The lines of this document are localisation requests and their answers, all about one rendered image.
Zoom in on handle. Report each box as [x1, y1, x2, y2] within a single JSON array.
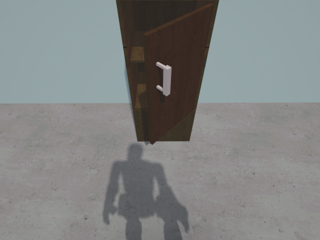
[[156, 62, 172, 96]]

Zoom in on cupboard door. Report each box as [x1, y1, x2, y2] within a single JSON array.
[[142, 3, 214, 145]]

